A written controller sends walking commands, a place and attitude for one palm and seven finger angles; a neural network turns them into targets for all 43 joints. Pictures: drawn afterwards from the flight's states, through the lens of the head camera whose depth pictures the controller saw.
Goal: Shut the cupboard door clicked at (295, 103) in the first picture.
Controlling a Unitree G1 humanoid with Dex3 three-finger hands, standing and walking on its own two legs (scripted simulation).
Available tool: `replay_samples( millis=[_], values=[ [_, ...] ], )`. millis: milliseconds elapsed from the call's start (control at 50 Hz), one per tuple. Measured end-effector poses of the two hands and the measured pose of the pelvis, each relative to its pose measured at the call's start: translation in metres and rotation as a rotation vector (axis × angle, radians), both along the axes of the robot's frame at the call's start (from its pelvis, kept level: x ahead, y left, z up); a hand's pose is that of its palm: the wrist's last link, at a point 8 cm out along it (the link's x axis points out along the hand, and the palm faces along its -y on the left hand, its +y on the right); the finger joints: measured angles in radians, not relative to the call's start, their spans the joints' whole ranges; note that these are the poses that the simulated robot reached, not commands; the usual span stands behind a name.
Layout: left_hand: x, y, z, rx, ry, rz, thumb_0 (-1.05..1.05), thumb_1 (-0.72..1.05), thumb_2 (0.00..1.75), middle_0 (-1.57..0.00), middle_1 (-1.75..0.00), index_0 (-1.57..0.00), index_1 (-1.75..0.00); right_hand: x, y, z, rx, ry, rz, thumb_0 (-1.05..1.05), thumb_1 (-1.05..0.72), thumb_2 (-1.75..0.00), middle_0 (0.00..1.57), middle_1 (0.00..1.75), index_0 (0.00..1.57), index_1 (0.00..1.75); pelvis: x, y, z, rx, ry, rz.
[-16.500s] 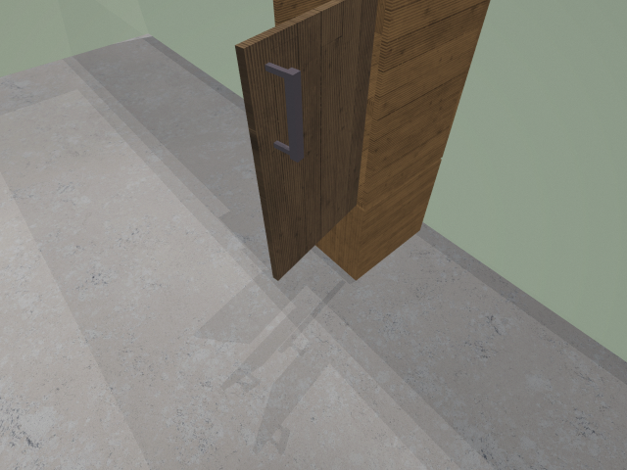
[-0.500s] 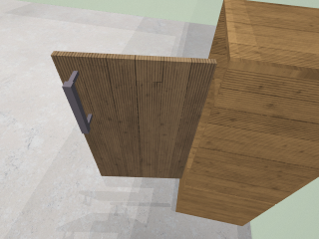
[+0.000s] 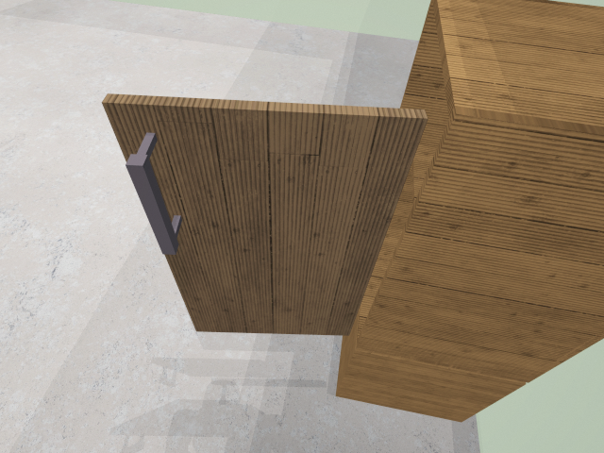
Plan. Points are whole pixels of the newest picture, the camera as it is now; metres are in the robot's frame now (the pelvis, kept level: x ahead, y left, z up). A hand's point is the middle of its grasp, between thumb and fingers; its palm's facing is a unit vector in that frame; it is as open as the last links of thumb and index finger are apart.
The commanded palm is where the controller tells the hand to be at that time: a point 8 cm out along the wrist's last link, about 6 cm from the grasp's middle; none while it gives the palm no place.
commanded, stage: look again from close up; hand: left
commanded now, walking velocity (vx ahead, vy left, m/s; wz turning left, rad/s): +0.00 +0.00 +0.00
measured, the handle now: (160, 198) +0.38 +0.22 +0.13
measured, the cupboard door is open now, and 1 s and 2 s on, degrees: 100 100 100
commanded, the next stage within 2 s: shuffle to correct the standing spot in 0.14 s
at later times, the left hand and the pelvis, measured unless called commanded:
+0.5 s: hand out of the picture -0.01 +0.19 -0.18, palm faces +0.01 -0.97 -0.22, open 7.4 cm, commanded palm none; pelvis -0.03 +0.01 +0.00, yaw -1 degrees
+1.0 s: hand out of the picture -0.05 +0.17 -0.18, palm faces +0.01 -0.99 -0.17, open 7.4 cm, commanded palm none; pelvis -0.02 +0.01 -0.01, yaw +1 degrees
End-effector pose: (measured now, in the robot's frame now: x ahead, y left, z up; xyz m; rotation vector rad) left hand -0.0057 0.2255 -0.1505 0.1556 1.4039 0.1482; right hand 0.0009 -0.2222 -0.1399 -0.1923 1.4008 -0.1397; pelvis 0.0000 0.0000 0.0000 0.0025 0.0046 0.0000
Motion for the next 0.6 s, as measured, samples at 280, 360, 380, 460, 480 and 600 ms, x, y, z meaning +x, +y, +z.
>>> replay_samples(
  millis=[280,360,380,460,480,600],
  values=[
    [-0.005,0.006,-0.001,-0.007,0.009,0.01,0.01,0.91,0.89,-0.2,-0.3,-0.2,-0.3,-0.001,0.008,0.0,-0.004,-0.003,0.002,0.01,-0.92,-0.9,0.2,0.29,0.2,0.3,-0.002,0.009,0.0,0.0,-0.004,0.003],
    [-0.006,0.01,0.001,0.0,0.004,0.008,0.01,0.91,0.89,-0.2,-0.3,-0.2,-0.3,0.0,0.007,0.002,-0.011,-0.02,-0.005,0.01,-0.92,-0.9,0.2,0.29,0.2,0.3,-0.008,0.01,0.001,0.003,-0.004,-0.001],
    [-0.006,0.011,0.001,0.004,0.002,0.007,0.01,0.91,0.89,-0.2,-0.3,-0.2,-0.3,0.001,0.007,0.003,-0.013,-0.027,-0.008,0.01,-0.92,-0.9,0.2,0.29,0.2,0.3,-0.01,0.01,0.001,0.005,-0.003,-0.002],
    [-0.006,0.014,0.003,0.019,-0.011,-0.001,0.01,0.91,0.89,-0.2,-0.3,-0.2,-0.3,0.0,0.005,0.003,-0.016,-0.056,-0.019,0.01,-0.92,-0.9,0.2,0.29,0.2,0.3,-0.021,0.009,0.001,0.01,-0.003,-0.01],
    [-0.007,0.015,0.003,0.023,-0.015,-0.005,0.01,0.91,0.89,-0.2,-0.3,-0.2,-0.3,-0.001,0.004,0.002,-0.015,-0.063,-0.021,0.01,-0.92,-0.9,0.2,0.29,0.2,0.3,-0.025,0.008,0.0,0.012,-0.004,-0.011],
    [-0.014,0.011,0.008,0.037,-0.052,-0.019,0.01,0.91,0.89,-0.2,-0.3,-0.19,-0.3,-0.01,-0.004,-0.001,0.004,-0.077,-0.009,0.01,-0.92,-0.9,0.2,0.29,0.2,0.3,-0.041,0.001,0.0,0.005,-0.01,-0.007]
  ],
)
